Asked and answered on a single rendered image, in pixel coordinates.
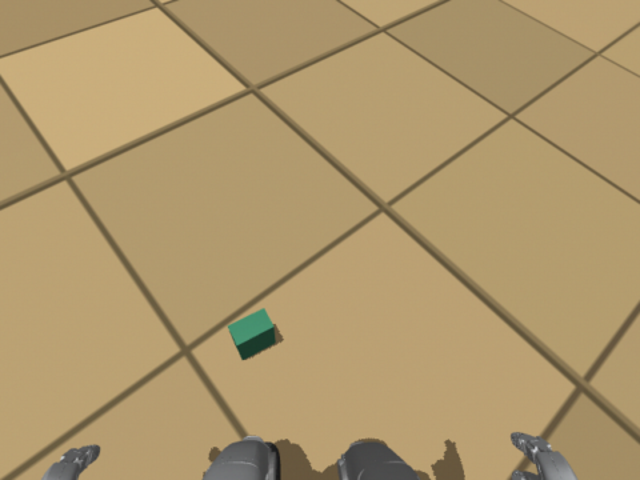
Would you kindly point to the carton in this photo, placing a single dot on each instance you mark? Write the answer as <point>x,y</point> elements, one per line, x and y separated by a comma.
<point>253,333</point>

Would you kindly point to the right robot hand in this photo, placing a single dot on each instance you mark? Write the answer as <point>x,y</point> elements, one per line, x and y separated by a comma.
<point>550,465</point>

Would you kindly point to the left robot hand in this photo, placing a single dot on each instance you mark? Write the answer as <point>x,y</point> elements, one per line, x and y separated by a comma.
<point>72,463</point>

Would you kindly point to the left robot foot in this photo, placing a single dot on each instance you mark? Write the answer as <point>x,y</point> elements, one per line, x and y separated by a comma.
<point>274,449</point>

